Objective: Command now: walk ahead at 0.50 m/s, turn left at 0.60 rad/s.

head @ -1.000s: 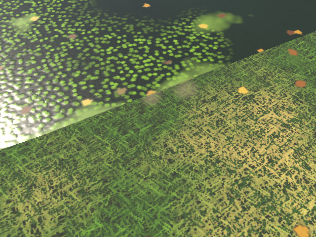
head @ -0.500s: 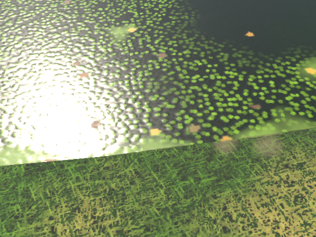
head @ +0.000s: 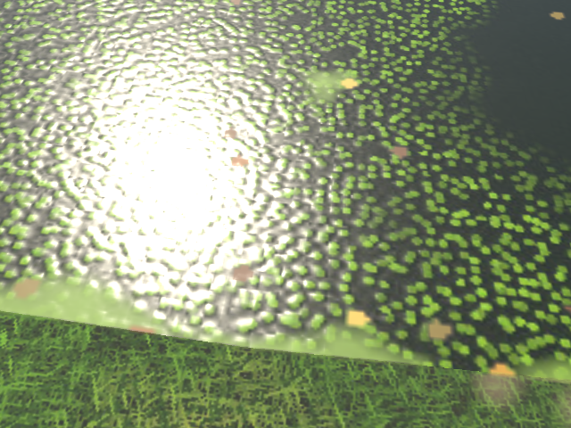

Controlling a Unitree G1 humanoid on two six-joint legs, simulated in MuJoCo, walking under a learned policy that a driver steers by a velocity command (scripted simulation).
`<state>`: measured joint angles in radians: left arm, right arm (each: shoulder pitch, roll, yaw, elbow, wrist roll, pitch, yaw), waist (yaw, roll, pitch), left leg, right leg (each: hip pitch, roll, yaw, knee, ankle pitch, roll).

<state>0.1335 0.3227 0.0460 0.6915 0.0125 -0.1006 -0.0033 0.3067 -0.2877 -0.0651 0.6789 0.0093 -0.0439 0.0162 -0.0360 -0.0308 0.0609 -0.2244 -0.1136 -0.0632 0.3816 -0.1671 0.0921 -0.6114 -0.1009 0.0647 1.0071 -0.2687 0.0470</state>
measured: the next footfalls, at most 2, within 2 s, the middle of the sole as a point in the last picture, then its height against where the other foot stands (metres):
right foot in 0.26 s outside the picture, level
left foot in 0.76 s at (194, 400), level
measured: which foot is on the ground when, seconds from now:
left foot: down 0.00-0.26, up 0.28-0.74, down 0.76-1.00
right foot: up 0.00-0.24, down 0.26-0.78, up 0.80-1.00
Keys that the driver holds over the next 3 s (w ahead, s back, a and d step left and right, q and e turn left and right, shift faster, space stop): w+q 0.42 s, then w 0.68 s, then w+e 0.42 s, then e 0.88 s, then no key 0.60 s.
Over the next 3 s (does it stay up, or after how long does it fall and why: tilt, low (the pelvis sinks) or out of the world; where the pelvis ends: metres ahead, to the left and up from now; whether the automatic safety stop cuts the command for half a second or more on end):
stays up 1.02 0.20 -0.01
